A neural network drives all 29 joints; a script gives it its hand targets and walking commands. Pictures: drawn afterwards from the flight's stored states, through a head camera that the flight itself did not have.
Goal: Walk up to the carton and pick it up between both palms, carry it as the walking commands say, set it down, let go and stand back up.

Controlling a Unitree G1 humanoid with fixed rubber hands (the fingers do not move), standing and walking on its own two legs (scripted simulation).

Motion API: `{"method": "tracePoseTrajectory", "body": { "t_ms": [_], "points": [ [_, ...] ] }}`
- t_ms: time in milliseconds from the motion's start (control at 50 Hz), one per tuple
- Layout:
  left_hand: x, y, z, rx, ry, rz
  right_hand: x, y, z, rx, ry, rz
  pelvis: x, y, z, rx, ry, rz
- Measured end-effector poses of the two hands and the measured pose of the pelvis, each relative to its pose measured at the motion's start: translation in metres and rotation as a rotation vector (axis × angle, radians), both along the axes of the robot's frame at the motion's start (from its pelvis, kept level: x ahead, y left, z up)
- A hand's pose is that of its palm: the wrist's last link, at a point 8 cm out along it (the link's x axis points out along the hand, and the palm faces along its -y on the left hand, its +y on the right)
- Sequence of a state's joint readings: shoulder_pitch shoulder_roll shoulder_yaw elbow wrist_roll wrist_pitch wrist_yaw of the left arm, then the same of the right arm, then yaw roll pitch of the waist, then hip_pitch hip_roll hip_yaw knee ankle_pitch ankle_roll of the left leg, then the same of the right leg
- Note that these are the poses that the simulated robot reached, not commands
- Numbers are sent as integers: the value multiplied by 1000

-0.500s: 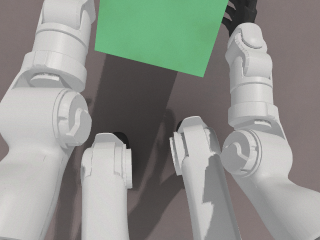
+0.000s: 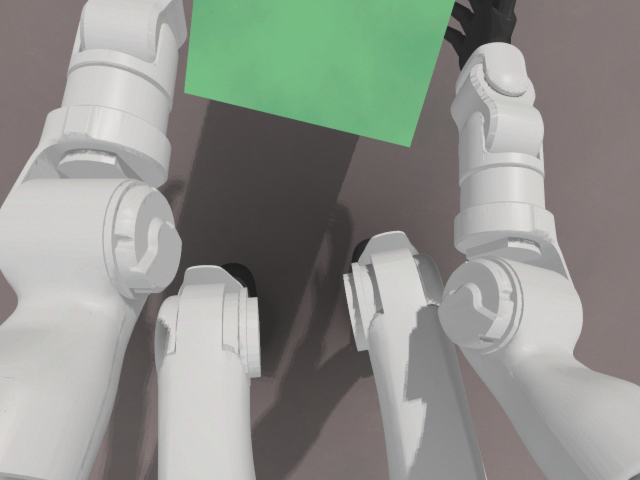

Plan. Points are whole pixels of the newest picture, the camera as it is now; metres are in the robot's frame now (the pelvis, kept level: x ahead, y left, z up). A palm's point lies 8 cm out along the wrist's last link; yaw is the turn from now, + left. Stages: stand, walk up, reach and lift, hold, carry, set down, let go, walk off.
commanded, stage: set down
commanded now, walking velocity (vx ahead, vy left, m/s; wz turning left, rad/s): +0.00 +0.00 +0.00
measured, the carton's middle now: (317, 23) +0.54 -0.06 -0.27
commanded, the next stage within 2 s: none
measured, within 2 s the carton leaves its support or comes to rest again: rests again in 0.10 s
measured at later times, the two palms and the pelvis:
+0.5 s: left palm out of the picture +0.58 +0.07 -0.18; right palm (484, 48) +0.49 -0.22 -0.19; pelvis +0.00 +0.00 -0.01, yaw -1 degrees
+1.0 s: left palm out of the picture +0.57 +0.11 -0.19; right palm (511, 48) +0.48 -0.25 -0.18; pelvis -0.02 +0.00 -0.02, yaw -2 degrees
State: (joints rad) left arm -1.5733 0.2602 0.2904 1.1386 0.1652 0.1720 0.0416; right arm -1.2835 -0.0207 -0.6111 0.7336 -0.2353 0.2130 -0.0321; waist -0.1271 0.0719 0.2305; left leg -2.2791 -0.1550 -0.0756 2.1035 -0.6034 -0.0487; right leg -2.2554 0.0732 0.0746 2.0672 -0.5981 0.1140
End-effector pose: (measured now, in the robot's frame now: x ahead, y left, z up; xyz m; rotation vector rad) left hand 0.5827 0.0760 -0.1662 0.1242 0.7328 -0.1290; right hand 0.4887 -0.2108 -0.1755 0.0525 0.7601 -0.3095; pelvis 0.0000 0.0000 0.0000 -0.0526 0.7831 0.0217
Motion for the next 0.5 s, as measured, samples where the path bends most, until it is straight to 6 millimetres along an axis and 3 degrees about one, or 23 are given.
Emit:
{"method": "tracePoseTrajectory", "body": {
  "t_ms": [500],
  "points": [
    [-6, -1, -13, -9, 0, -21, -3, -7, -11, -21, 12, 9, 0, -1, -7, -4, -32, -6]
  ]
}}
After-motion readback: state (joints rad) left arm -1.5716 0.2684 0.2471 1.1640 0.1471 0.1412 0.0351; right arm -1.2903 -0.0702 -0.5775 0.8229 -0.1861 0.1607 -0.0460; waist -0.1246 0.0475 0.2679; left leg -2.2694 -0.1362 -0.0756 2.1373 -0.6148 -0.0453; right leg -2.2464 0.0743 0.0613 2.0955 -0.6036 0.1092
